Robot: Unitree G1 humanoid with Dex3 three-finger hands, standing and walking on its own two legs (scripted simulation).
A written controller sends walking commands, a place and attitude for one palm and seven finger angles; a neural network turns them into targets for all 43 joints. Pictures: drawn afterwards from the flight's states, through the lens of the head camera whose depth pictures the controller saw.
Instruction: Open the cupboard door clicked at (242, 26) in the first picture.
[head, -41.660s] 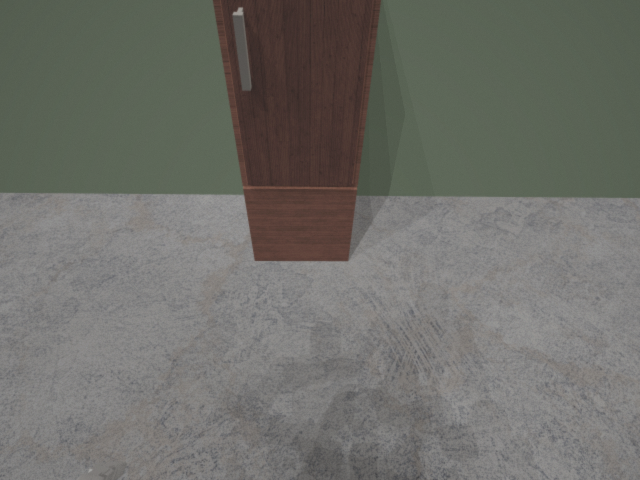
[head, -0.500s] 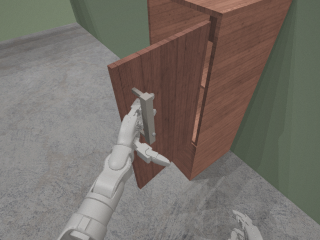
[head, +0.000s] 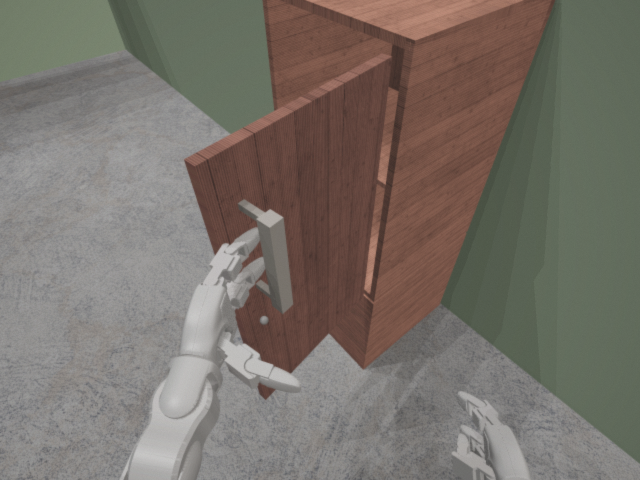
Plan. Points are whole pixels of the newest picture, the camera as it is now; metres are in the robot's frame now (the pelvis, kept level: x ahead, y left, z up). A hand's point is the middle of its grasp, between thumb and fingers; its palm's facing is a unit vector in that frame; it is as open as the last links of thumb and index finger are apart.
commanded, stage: slide the hand sideways off the handle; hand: left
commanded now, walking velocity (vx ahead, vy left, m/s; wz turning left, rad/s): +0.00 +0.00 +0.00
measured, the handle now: (266, 259) +0.36 +0.10 +0.10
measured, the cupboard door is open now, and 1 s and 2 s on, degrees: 100 99 99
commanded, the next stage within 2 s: draw the hand back to the body in 0.46 s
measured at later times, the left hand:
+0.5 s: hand (204, 363) +0.22 +0.14 +0.09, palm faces +0.03 -1.00 -0.05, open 16.3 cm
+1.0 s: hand (161, 363) +0.20 +0.18 +0.12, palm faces +0.03 -1.00 -0.08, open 16.3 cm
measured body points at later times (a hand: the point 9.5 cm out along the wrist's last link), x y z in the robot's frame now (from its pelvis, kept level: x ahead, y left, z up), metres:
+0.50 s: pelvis +0.01 -0.01 -0.01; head +0.02 -0.03 +0.44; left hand +0.21 +0.20 +0.10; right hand +0.21 -0.22 -0.08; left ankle -0.01 +0.12 -0.73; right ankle +0.02 -0.10 -0.73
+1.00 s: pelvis +0.01 +0.01 -0.01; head -0.01 -0.01 +0.44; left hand +0.20 +0.23 +0.12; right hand +0.20 -0.20 -0.07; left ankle -0.01 +0.12 -0.73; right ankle +0.02 -0.10 -0.73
